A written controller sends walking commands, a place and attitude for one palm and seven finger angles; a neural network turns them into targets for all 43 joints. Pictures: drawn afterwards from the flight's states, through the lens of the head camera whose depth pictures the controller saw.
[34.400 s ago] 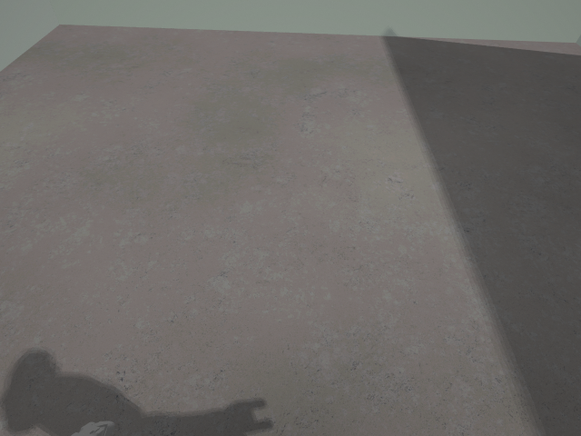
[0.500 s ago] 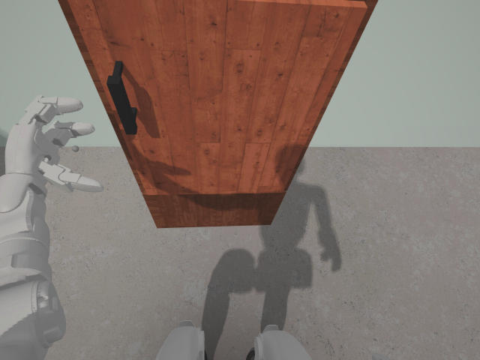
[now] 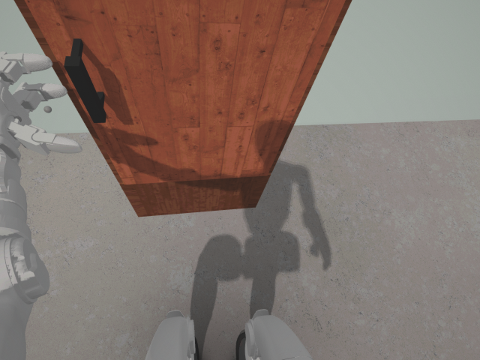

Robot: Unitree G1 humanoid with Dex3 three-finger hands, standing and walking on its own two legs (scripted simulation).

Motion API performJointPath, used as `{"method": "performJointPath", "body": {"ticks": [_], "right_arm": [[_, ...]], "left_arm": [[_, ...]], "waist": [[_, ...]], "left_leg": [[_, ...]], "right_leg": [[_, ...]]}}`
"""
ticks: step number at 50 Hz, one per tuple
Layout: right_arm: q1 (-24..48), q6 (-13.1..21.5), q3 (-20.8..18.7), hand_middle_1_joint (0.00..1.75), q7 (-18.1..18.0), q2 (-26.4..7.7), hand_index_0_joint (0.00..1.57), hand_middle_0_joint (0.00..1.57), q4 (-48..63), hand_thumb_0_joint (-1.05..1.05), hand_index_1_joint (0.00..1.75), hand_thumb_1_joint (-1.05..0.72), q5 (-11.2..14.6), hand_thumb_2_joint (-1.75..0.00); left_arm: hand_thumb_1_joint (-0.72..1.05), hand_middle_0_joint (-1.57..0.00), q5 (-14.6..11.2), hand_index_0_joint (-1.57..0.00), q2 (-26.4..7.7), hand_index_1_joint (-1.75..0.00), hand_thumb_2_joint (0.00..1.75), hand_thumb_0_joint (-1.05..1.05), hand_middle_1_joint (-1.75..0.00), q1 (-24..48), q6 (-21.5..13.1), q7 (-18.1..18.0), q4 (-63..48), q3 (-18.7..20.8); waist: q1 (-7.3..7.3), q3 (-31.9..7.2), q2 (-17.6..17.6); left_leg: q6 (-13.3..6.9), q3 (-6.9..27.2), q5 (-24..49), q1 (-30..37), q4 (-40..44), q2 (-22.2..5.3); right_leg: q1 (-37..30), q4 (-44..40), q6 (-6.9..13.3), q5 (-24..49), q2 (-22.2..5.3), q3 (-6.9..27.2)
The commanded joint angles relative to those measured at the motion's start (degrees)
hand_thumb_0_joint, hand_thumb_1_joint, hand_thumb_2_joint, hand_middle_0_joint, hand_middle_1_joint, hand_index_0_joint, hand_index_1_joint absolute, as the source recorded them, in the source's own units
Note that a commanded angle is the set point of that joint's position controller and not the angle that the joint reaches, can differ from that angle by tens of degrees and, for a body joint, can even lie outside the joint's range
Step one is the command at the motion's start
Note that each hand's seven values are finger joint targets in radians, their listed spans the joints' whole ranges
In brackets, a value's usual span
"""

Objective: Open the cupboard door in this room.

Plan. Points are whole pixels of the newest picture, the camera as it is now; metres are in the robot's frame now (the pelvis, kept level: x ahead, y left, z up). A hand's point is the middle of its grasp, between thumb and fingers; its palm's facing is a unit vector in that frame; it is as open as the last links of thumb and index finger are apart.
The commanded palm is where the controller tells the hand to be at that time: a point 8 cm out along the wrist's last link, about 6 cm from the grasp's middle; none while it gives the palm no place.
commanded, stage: move the hooked fingers beside the handle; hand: left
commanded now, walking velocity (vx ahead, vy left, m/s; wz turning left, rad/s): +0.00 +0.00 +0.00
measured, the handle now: (89, 83) +0.54 +0.21 +0.07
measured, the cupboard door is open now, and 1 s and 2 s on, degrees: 0 0 0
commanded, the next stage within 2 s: slide the fingers in behind the handle in 0.74 s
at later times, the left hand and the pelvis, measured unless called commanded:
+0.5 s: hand (43, 114) +0.48 +0.27 +0.07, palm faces +0.07 -1.00 -0.02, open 14.0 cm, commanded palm +0.46 +0.31 +0.07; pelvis +0.01 +0.00 +0.00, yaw +0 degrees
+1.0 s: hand (49, 115) +0.48 +0.26 +0.07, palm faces +0.06 -1.00 +0.00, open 14.0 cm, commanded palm +0.46 +0.30 +0.07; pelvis +0.00 +0.00 +0.00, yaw +0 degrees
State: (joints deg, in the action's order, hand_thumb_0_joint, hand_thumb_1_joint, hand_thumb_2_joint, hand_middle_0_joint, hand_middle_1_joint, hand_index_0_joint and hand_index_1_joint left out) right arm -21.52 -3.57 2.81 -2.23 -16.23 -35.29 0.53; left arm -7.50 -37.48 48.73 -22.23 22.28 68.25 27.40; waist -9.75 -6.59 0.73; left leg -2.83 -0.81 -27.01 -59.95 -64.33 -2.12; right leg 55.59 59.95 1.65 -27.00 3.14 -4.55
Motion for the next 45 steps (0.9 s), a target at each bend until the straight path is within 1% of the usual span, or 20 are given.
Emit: {"method": "performJointPath", "body": {"ticks": [1,3,5,6,8,11,13,14,16,18,25,28,30,31,32,34,37,42,44,45], "right_arm": [[-9.59,0.16,-4.16,0.3,-0.73,-11.46,0.2,0.2,3.35,0.0,0.3,-0.9,-0.37,-0.9],[-9.35,-0.09,-4.06,0.3,-0.5,-11.26,0.2,0.2,3.58,0.0,0.3,-0.9,-0.26,-0.9],[-9.75,-0.02,-4.19,0.3,-0.78,-11.65,0.2,0.2,3.63,0.0,0.3,-0.9,-0.28,-0.9],[-9.68,-0.13,-3.99,0.3,-0.72,-11.35,0.2,0.2,3.67,0.0,0.3,-0.9,-0.14,-0.9],[-9.81,-0.09,-4.27,0.3,-0.67,-11.4,0.2,0.2,3.55,0.0,0.3,-0.9,-0.33,-0.9],[-9.77,-0.27,-4.5,0.3,-0.25,-10.95,0.2,0.2,3.17,0.0,0.3,-0.9,-0.35,-0.9],[-9.72,-0.33,-4.5,0.3,-0.36,-11.04,0.2,0.2,2.8,0.0,0.3,-0.9,-0.14,-0.9],[-9.63,-0.33,-4.53,0.3,-0.4,-11.11,0.2,0.2,2.98,0.0,0.3,-0.9,-0.09,-0.9],[-9.46,-0.47,-4.35,0.3,-0.48,-10.94,0.2,0.2,2.99,0.0,0.3,-0.9,0.05,-0.9],[-9.34,-0.39,-4.37,0.3,-0.63,-11.18,0.2,0.2,2.86,0.0,0.3,-0.9,-0.01,-0.9],[-8.86,-0.35,-4.49,0.3,-0.49,-10.83,0.2,0.2,2.67,0.0,0.3,-0.9,-0.05,-0.9],[-8.65,-0.52,-4.38,0.3,-0.51,-11.06,0.2,0.2,2.8,0.0,0.3,-0.9,0.0,-0.9],[-8.55,-0.52,-4.23,0.3,-0.6,-11.06,0.2,0.2,3.09,0.0,0.3,-0.9,-0.04,-0.9],[-8.33,-0.51,-4.16,0.3,-0.6,-11.02,0.2,0.2,3.1,0.0,0.3,-0.9,-0.05,-0.9],[-8.24,-0.44,-4.25,0.3,-0.54,-10.89,0.2,0.2,3.13,0.0,0.3,-0.9,-0.16,-0.9],[-8.1,-0.35,-4.24,0.3,-0.57,-10.89,0.2,0.2,3.15,0.0,0.3,-0.9,-0.15,-0.9],[-8.15,-0.25,-4.18,0.3,-0.54,-10.94,0.2,0.2,3.05,0.0,0.3,-0.9,-0.15,-0.9],[-8.35,-0.55,-4.17,0.3,-0.47,-10.87,0.2,0.2,3.1,0.0,0.3,-0.9,-0.04,-0.9],[-8.14,-0.62,-4.23,0.3,-0.44,-10.81,0.2,0.2,3.29,0.0,0.3,-0.9,0.08,-0.9],[-8.3,-0.58,-4.09,0.3,-0.46,-10.61,0.2,0.2,3.19,0.0,0.3,-0.9,0.09,-0.9]], "left_arm": [[-0.5,-0.3,-0.79,-0.3,-17.67,-1.2,0.3,0.0,-1.2,19.63,-3.91,-0.02,-12.04,2.92],[-0.5,-0.3,-1.15,-0.3,-16.6,-1.2,0.3,0.0,-1.2,18.96,-3.47,0.1,-11.54,2.39],[-0.5,-0.3,-1.32,-0.3,-19.4,-1.2,0.3,0.0,-1.2,19.13,-3.45,-0.11,-11.6,4.5],[-0.5,-0.3,-1.11,-0.3,-17.78,-1.2,0.3,0.0,-1.2,20.26,-3.6,0.04,-12.4,2.85],[-0.5,-0.3,-0.89,-0.3,-20.25,-1.2,0.3,0.0,-1.2,20.0,-4.34,-0.33,-14.73,4.87],[-0.5,-0.3,-1.55,-0.3,-16.72,-1.2,0.3,0.0,-1.2,18.82,-5.09,-0.13,-16.45,3.21],[-0.5,-0.3,-1.92,-0.3,-16.36,-1.2,0.3,0.0,-1.2,18.3,-4.48,0.13,-14.61,3.08],[-0.5,-0.3,-1.99,-0.3,-17.03,-1.2,0.3,0.0,-1.2,17.01,-4.06,0.28,-13.86,3.77],[-0.5,-0.3,-1.65,-0.3,-16.25,-1.2,0.3,0.0,-1.2,17.37,-3.79,0.66,-13.81,2.58],[-0.5,-0.3,-1.64,-0.3,-17.51,-1.2,0.3,0.0,-1.2,18.32,-3.76,0.53,-13.34,3.31],[-0.5,-0.3,-2.35,-0.3,-12.99,-1.2,0.3,0.0,-1.2,19.28,-5.21,0.56,-14.96,0.36],[-0.5,-0.3,-1.96,-0.3,-14.15,-1.2,0.3,0.0,-1.2,18.34,-4.14,0.08,-12.56,1.14],[-0.5,-0.3,-1.55,-0.3,-14.86,-1.2,0.3,0.0,-1.2,19.14,-4.11,-0.45,-12.68,1.49],[-0.5,-0.3,-1.44,-0.3,-14.58,-1.2,0.3,0.0,-1.2,21.09,-4.58,-0.61,-14.68,0.74],[-0.5,-0.3,-1.27,-0.3,-14.77,-1.2,0.3,0.0,-1.2,20.41,-4.83,-0.85,-14.74,1.24],[-0.5,-0.3,-1.25,-0.3,-15.61,-1.2,0.3,0.0,-1.2,20.51,-5.14,-1.29,-14.68,1.93],[-0.5,-0.3,-1.27,-0.3,-16.07,-1.2,0.3,0.0,-1.2,20.74,-5.53,-1.01,-15.26,2.08],[-0.5,-0.3,-1.56,-0.3,-14.67,-1.2,0.3,0.0,-1.2,18.76,-4.48,-0.34,-13.73,1.25],[-0.5,-0.3,-2.12,-0.3,-13.52,-1.2,0.3,0.0,-1.2,17.82,-4.27,-0.24,-14.07,0.84],[-0.5,-0.3,-2.38,-0.3,-11.76,-1.2,0.3,0.0,-1.2,18.98,-4.43,-0.12,-14.21,-0.63]], "waist": [[1.69,-27.96,10.48],[1.39,-26.61,9.85],[1.41,-26.26,7.25],[0.93,-27.02,8.62],[1.99,-28.57,11.01],[1.63,-29.97,12.17],[1.04,-27.63,9.27],[1.63,-26.8,8.72],[1.4,-26.34,10.33],[1.07,-24.47,8.59],[0.84,-26.66,10.69],[1.21,-24.82,8.69],[1.13,-24.33,9.03],[0.83,-25.97,10.28],[1.37,-26.73,11.48],[1.1,-26.34,9.78],[1.41,-27.7,11.37],[1.15,-26.16,9.48],[1.24,-25.34,8.99],[0.6,-25.3,9.05]], "left_leg": [[1.17,5.58,24.18,27.16,6.85,-0.45],[1.03,5.24,23.17,25.95,6.9,-0.42],[0.59,5.06,22.44,23.11,6.63,-0.26],[0.66,4.83,22.7,24.08,6.76,-0.25],[0.87,4.87,24.29,25.69,6.73,-0.33],[1.23,5.31,27.35,29.84,6.64,-0.6],[0.8,4.97,25.15,27.16,6.85,-0.43],[0.75,4.78,24.69,25.75,7.16,-0.23],[0.82,4.61,25.08,26.65,7.15,-0.26],[0.71,4.87,23.28,25.19,7.26,-0.29],[1.16,5.7,25.72,29.83,6.92,-0.43],[1.16,5.72,24.1,27.37,7.22,-0.3],[1.03,5.67,23.48,26.68,7.1,-0.21],[1.2,5.88,24.05,28.17,7.08,-0.33],[1.41,5.88,23.93,28.96,7.06,-0.32],[1.18,5.78,23.54,27.75,6.98,-0.33],[1.45,5.87,24.83,28.91,6.85,-0.41],[1.2,5.66,24.11,27.94,7.21,-0.41],[1.11,5.32,22.71,27.02,7.55,-0.28],[0.99,5.5,22.96,27.55,7.36,-0.3]], "right_leg": [[-6.11,-6.48,-0.16,15.77,0.41,2.98],[-6.21,-6.89,-0.32,15.51,0.48,2.99],[-8.52,-6.72,-0.34,16.38,0.55,3.44],[-7.93,-6.75,-0.52,16.63,0.46,3.46],[-8.64,-6.6,-0.27,17.44,0.49,3.51],[-6.75,-6.74,-0.23,18.25,0.75,3.01],[-7.97,-7.34,-0.48,17.91,0.77,3.22],[-9.33,-7.48,-0.41,18.26,0.74,3.3],[-8.0,-7.45,-0.32,18.21,0.7,3.3],[-7.91,-7.7,-0.38,16.99,0.66,3.27],[-5.17,-7.15,0.04,16.57,0.73,2.73],[-5.88,-7.3,-0.14,15.97,0.57,2.7],[-5.66,-7.09,0.01,15.66,0.55,2.77],[-5.01,-6.87,-0.14,15.61,0.44,2.75],[-4.72,-6.92,-0.04,15.02,0.45,2.72],[-6.01,-7.05,-0.13,15.42,0.58,2.89],[-6.02,-6.66,-0.03,16.12,0.61,2.89],[-6.36,-7.24,-0.22,16.12,0.68,2.77],[-6.79,-7.68,-0.23,15.65,0.64,2.8],[-6.04,-7.48,-0.13,15.69,0.77,2.71]]}}
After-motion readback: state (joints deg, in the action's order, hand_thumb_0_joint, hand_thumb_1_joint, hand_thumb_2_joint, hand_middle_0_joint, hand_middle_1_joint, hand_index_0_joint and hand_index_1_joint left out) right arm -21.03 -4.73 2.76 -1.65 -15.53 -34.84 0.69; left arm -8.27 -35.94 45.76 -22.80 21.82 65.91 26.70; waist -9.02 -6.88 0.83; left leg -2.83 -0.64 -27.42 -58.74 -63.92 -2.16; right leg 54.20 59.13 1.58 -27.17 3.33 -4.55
